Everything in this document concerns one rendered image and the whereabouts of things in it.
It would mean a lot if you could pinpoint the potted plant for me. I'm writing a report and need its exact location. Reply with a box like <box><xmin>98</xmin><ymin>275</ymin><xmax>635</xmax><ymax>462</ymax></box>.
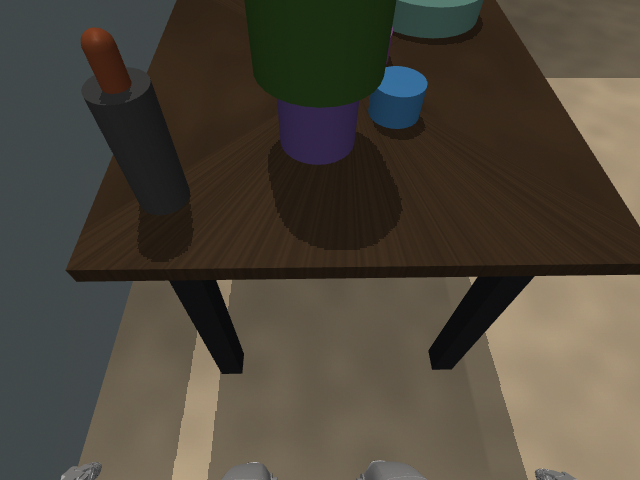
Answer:
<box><xmin>244</xmin><ymin>0</ymin><xmax>396</xmax><ymax>165</ymax></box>

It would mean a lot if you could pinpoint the table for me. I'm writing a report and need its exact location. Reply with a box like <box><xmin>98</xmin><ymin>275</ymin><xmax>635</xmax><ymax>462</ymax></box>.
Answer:
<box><xmin>66</xmin><ymin>0</ymin><xmax>640</xmax><ymax>374</ymax></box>

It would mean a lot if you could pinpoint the left robot hand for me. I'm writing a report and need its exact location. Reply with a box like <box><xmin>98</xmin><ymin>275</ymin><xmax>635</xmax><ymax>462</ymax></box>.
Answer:
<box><xmin>61</xmin><ymin>462</ymin><xmax>102</xmax><ymax>480</ymax></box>

